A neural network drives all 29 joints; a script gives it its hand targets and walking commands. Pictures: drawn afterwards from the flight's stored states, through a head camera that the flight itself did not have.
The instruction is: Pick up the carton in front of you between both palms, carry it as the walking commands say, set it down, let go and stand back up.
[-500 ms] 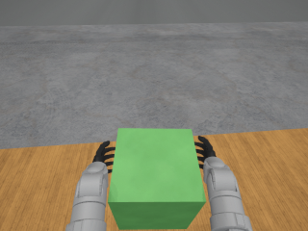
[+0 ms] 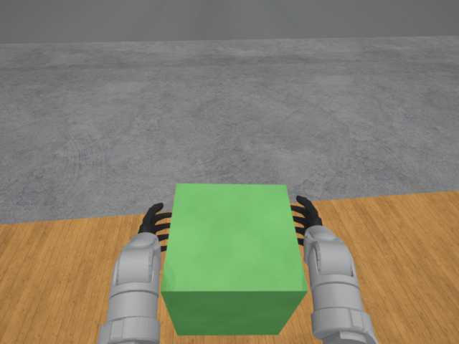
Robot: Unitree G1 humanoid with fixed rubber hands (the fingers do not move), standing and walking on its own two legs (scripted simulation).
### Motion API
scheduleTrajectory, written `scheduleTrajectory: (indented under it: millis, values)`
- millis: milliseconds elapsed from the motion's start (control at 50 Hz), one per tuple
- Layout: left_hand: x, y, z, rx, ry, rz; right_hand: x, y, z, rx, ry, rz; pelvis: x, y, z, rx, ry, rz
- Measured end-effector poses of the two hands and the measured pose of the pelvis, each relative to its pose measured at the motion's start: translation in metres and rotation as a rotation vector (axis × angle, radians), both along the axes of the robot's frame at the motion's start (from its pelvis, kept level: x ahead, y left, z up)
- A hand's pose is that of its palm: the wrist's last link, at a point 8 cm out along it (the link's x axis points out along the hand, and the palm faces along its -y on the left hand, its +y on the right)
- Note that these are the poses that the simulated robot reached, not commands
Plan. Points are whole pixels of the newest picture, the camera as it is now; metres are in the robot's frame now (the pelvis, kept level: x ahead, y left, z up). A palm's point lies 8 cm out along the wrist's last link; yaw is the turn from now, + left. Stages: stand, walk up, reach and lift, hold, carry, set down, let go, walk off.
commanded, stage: carry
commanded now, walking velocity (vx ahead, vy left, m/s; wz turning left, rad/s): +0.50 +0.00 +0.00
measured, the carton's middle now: (229, 262) +0.29 +0.00 -0.02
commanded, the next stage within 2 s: none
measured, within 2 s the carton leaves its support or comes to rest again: neither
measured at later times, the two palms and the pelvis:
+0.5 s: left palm (160, 183) +0.41 +0.14 +0.08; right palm (304, 180) +0.41 -0.16 +0.08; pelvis +0.14 -0.01 +0.00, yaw -2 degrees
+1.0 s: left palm (189, 108) +0.70 +0.10 +0.09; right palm (292, 104) +0.72 -0.20 +0.09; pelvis +0.44 -0.06 +0.00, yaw +1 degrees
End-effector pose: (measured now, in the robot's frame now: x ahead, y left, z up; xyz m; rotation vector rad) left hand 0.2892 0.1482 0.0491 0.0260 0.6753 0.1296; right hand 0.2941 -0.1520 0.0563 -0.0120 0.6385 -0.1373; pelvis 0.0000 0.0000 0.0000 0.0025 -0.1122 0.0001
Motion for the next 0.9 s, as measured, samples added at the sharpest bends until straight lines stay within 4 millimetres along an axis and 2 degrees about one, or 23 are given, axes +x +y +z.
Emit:
scheduleTrajectory:
  millis: [140, 260, 340, 440, 540, 620, 720, 800, 900]
  values:
    - [0.014, -0.008, 0.008, 0.006, -0.039, 0.0, 0.012, -0.008, 0.005, 0.012, -0.038, -0.007, 0.012, -0.008, -0.006, 0.002, 0.098, -0.029]
    - [0.038, -0.023, 0.021, -0.009, -0.028, 0.021, 0.037, -0.023, 0.015, 0.029, -0.029, -0.01, 0.042, -0.019, -0.006, 0.002, 0.155, 0.014]
    - [0.06, -0.017, 0.029, -0.008, 0.004, 0.039, 0.067, -0.017, 0.027, 0.038, 0.003, 0.005, 0.07, -0.016, -0.001, 0.023, 0.185, 0.02]
    - [0.098, -0.004, 0.03, -0.031, -0.001, 0.055, 0.104, -0.003, 0.028, 0.068, -0.001, -0.019, 0.114, -0.009, -0.009, 0.029, 0.2, -0.02]
    - [0.14, -0.017, 0.032, -0.055, 0.062, 0.039, 0.132, -0.017, 0.025, 0.065, 0.061, -0.058, 0.163, -0.013, 0.0, -0.006, 0.217, -0.035]
    - [0.189, -0.037, 0.039, -0.046, 0.034, 0.006, 0.173, -0.037, 0.032, 0.078, 0.032, -0.09, 0.207, -0.025, -0.002, -0.009, 0.211, -0.03]
    - [0.256, -0.059, 0.036, -0.038, -0.015, 0.015, 0.245, -0.059, 0.027, 0.095, -0.017, -0.082, 0.271, -0.049, -0.022, -0.022, 0.184, 0.001]
    - [0.292, -0.059, 0.029, -0.041, 0.063, 0.063, 0.296, -0.059, 0.023, 0.099, 0.064, -0.047, 0.313, -0.061, -0.011, -0.009, 0.195, 0.027]
    - [0.342, -0.052, 0.037, -0.044, 0.073, 0.115, 0.361, -0.051, 0.031, 0.085, 0.076, 0.008, 0.371, -0.066, 0.003, 0.017, 0.204, 0.024]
